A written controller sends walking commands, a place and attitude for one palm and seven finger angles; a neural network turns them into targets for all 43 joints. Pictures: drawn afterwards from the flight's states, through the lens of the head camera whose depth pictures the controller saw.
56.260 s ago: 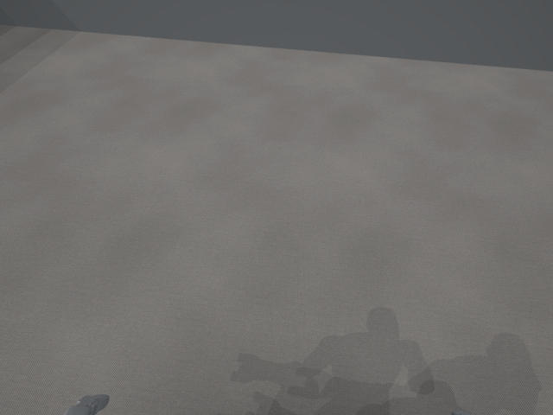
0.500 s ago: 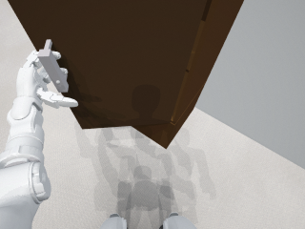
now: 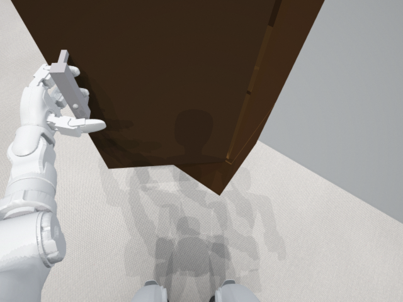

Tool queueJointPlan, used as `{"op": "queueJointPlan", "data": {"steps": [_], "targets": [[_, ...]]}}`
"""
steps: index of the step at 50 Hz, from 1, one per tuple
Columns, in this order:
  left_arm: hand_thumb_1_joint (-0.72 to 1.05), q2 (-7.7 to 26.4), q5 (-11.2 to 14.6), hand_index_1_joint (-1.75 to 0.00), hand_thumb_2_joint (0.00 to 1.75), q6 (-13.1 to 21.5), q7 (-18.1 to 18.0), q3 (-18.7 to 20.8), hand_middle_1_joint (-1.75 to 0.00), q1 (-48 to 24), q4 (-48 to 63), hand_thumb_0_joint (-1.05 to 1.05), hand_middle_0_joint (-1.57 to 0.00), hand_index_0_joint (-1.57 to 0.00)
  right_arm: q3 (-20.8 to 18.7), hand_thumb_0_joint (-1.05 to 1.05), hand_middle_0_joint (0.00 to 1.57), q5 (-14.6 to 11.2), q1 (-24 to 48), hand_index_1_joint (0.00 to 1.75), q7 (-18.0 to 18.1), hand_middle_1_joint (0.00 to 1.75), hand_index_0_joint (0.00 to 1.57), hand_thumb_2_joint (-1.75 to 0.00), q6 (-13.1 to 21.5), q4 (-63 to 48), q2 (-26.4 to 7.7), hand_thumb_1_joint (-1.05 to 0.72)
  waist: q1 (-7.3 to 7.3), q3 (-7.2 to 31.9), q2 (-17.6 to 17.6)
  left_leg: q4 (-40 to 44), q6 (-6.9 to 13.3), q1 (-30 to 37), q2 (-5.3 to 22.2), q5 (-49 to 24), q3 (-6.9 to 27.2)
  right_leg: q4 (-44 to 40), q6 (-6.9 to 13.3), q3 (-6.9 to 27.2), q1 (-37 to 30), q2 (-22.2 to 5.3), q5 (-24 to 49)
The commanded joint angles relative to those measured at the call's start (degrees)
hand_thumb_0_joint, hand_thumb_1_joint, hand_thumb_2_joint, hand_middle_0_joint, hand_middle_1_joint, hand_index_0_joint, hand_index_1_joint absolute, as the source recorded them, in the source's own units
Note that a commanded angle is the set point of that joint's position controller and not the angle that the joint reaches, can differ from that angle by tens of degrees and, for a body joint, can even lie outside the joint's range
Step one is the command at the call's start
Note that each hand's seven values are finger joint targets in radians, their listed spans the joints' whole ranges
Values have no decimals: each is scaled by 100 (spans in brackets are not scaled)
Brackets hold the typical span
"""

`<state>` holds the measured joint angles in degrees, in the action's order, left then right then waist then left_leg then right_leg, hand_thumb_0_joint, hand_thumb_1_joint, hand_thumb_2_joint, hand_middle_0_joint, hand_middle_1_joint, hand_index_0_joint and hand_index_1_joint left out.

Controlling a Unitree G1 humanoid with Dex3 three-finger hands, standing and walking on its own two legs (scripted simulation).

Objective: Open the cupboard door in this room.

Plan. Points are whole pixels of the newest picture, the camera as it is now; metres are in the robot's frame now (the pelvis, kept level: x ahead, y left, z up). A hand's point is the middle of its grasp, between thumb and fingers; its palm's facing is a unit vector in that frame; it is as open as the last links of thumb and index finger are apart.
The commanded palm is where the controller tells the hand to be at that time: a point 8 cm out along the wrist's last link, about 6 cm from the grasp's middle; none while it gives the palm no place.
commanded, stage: close the thumb around the handle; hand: left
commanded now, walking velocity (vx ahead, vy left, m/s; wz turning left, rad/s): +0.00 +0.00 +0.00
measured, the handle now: (74, 86) +0.53 +0.24 +0.08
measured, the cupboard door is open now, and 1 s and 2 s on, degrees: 41 52 81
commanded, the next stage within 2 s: pull the door open along its arc in 0.48 s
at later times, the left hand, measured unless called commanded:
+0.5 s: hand (76, 106) +0.47 +0.22 +0.09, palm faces +0.04 -1.00 +0.01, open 6.6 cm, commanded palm +0.45 +0.27 +0.08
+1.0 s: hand (82, 138) +0.40 +0.20 +0.09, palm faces +0.03 -1.00 +0.02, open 6.7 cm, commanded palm +0.33 +0.25 +0.08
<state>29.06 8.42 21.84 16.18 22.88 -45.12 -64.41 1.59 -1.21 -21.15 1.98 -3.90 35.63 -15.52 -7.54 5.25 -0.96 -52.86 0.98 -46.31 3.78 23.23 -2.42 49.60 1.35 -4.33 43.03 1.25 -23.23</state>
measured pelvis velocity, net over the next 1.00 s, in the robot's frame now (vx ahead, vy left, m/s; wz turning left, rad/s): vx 0.01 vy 0.01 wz -0.03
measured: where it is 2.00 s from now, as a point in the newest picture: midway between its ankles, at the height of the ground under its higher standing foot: outside the picture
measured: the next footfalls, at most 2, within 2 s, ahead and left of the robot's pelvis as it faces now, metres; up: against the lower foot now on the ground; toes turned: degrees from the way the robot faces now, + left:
none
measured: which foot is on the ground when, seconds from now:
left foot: down 0.00-1.00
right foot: down 0.00-1.00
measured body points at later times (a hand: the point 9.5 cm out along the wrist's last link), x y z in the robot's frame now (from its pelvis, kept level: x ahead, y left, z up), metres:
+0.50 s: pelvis +0.00 +0.01 +0.00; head +0.10 +0.03 +0.44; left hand +0.47 +0.28 +0.09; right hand +0.03 -0.26 -0.11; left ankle +0.02 +0.11 -0.69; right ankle +0.00 -0.11 -0.69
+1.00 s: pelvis +0.01 +0.01 +0.01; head +0.07 +0.01 +0.46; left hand +0.39 +0.25 +0.09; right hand +0.08 -0.25 -0.10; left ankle +0.02 +0.11 -0.69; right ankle +0.00 -0.11 -0.69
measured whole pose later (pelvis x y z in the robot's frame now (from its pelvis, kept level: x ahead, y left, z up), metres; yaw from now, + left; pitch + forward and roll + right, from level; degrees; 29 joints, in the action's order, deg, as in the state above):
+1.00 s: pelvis +0.01 +0.01 +0.01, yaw -2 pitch +13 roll -2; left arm 17.3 14.2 17.8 12.0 16.7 -18.1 -33.1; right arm 0.1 -2.4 -21.0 0.2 -3.7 32.1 -14.6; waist -4.4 7.1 -1.8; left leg -48.8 1.7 -38.5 3.4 23.4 -4.9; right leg 46.1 0.4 -1.7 36.4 1.1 -22.8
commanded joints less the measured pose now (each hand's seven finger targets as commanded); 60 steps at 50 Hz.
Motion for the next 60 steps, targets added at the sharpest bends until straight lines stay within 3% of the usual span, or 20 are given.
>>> {"op": "queueJointPlan", "data": {"steps": [1,3,7,10,12,14,17,22,25,27,29,30,39,45,48,49,50,52,55,60], "targets": [[17,1673,97,-127,59,374,75,270,-127,-2473,1171,0,-35,-35,-344,0,20,-16,-746,30,102,30,20,-90,127,-337,-1021,-90,-46,2319,-378,483,131,1596,-253,-1578,341,-564,-85,362,-897,147,1738],[28,1562,98,-128,64,393,97,212,-128,-2461,1274,0,-36,-36,-344,0,20,-4,-748,30,91,30,20,-90,132,-329,-995,-90,-22,2497,-667,442,109,1855,-246,-1803,353,-512,-64,329,-772,151,1846],[51,1418,150,-131,73,367,133,97,-131,-2564,1246,0,-37,-37,-333,0,20,6,-767,30,89,30,20,-90,137,-340,-989,-90,-94,2358,-533,438,124,1809,-242,-1801,378,-519,-60,303,-732,177,1817],[68,1618,145,-133,80,379,138,270,-133,-2427,1339,0,-38,-38,-362,0,20,4,-787,30,87,30,20,-90,125,-330,-1018,-90,-10,2560,-565,430,104,1913,-231,-1940,381,-501,-66,302,-783,169,1906],[79,1441,168,-134,85,426,143,181,-134,-2371,1562,0,-39,-39,-371,0,20,19,-801,30,60,30,20,-90,133,-350,-983,-90,40,2710,-827,407,83,2185,-228,-2300,406,-439,-24,255,-746,189,2066],[90,1407,172,-135,90,415,120,201,-135,-2138,1606,0,-40,-40,-387,0,20,17,-791,30,38,30,20,-90,103,-346,-978,-90,86,2745,-790,411,49,2327,-193,-2550,431,-431,-30,214,-714,198,2177],[90,1351,204,-135,90,309,74,197,-135,-2036,1408,0,-40,-40,-377,0,20,4,-775,30,42,30,20,-90,63,-368,-989,-90,41,2318,-410,469,84,1998,-202,-2232,421,-488,-36,190,-717,210,1998],[90,1530,102,-135,90,314,-70,329,-135,-2028,1475,0,-40,-40,-359,0,20,19,-743,30,44,30,20,-90,53,-437,-989,-90,104,2256,-495,526,79,1920,-223,-2076,390,-496,-30,213,-775,184,1901],[90,1412,76,-135,90,331,-93,206,-135,-2206,1382,0,-40,-40,-355,0,20,10,-722,30,50,30,20,-90,67,-420,-984,-90,19,2181,-422,547,73,1926,-208,-1881,410,-532,-53,220,-636,179,1722],[90,1581,78,-135,90,393,-99,376,-135,-2078,1461,0,-40,-40,-358,0,20,26,-740,30,47,30,20,-90,74,-457,-1005,-90,113,2405,-503,526,67,2009,-216,-2021,421,-473,-22,218,-738,187,1799],[90,1408,83,-135,90,395,-88,245,-135,-2122,1440,0,-40,-40,-349,0,20,23,-683,30,42,30,20,-90,82,-462,-969,-90,83,2363,-530,518,59,1968,-220,-1965,393,-483,-47,232,-726,177,1804],[90,1098,114,-135,90,392,-87,1,-135,-2290,1461,0,-40,-40,-345,0,20,16,-664,30,35,30,20,-90,98,-446,-936,-90,-5,2307,-538,524,58,2014,-213,-1915,403,-503,-50,214,-633,185,1761],[90,798,295,-135,90,319,-97,-20,-135,-729,2298,0,-40,-40,-411,0,20,-48,-454,30,-43,30,20,-90,94,-724,-901,-90,375,2506,-497,653,40,2148,-222,-2184,305,-520,-10,190,-1070,188,2031],[90,121,576,-135,90,75,-196,-318,-135,1192,3769,0,-40,-40,-444,0,20,-136,-130,30,-123,30,20,-90,213,-1049,-784,-90,612,2343,-288,857,61,2188,-232,-2486,191,-615,-23,159,-1614,176,2428],[90,-33,659,-135,90,-19,-313,-351,-135,2086,4507,0,-40,-40,-435,0,20,-161,103,30,-148,30,20,-90,310,-1174,-745,-90,685,2004,-205,971,60,2117,-237,-2461,153,-652,-29,143,-1749,159,2495],[90,-288,997,-135,90,-107,-1044,292,-135,2321,5058,0,-40,-40,-432,0,20,-123,370,30,-163,30,20,-90,405,-1243,-537,-90,1231,2058,-108,1047,2,1934,-294,-2438,110,-689,-33,68,-1918,153,2387],[90,-765,897,-135,90,-229,-1476,-98,-135,2779,5261,0,-40,-40,-404,0,20,-104,472,30,-204,30,20,-90,490,-1280,-511,-90,1097,1856,-270,1124,-40,1993,-297,-2302,86,-699,-35,31,-1868,150,2239],[90,-724,612,-135,90,-334,-2169,-5,-135,3406,5517,0,-40,-40,-393,0,20,-23,528,30,-250,30,20,-90,544,-1203,-527,-90,1096,1505,145,1160,-51,1819,-292,-2150,127,-720,-27,-10,-1932,137,2125],[90,-1192,156,-135,90,-417,-2940,-430,-135,3892,6315,0,-40,-40,-369,0,20,100,763,30,-305,30,20,-90,520,-1260,-423,-90,1069,1558,119,1171,-59,1962,-311,-2207,88,-689,-36,32,-2067,54,2269],[90,-1890,-401,-135,90,-631,-3749,-1186,-135,4345,7042,0,-40,-40,-328,0,20,240,1038,30,-274,30,20,-90,357,-1320,-262,-90,984,1357,137,1190,-46,2125,-341,-1877,75,-859,-23,112,-2157,-17,2135]]}}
